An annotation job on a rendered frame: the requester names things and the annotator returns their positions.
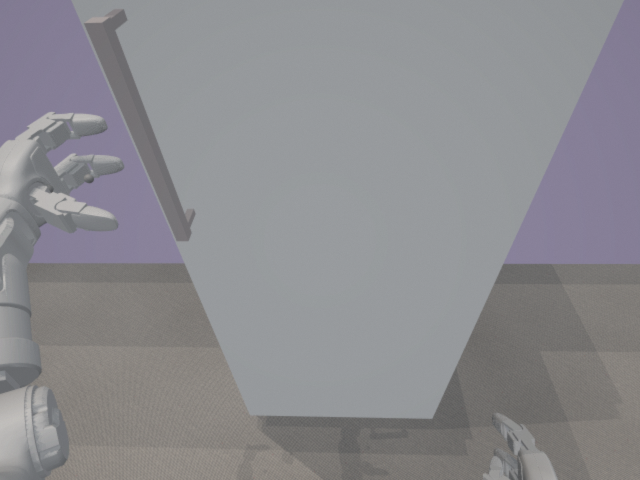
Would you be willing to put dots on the right robot hand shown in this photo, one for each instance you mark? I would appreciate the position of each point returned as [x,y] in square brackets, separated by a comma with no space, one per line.
[531,463]

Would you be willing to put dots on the left robot hand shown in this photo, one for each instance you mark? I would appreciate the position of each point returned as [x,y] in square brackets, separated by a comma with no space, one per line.
[25,169]

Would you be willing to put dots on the robot left forearm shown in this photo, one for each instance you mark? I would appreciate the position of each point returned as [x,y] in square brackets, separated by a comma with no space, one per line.
[20,362]

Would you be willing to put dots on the robot left upper arm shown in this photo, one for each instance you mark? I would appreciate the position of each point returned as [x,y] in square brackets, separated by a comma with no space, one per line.
[33,435]

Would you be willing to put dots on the handle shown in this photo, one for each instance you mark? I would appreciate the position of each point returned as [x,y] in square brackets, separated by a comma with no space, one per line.
[102,33]

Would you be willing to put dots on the fridge door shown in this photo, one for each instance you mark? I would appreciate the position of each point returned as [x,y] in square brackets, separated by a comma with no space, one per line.
[359,170]

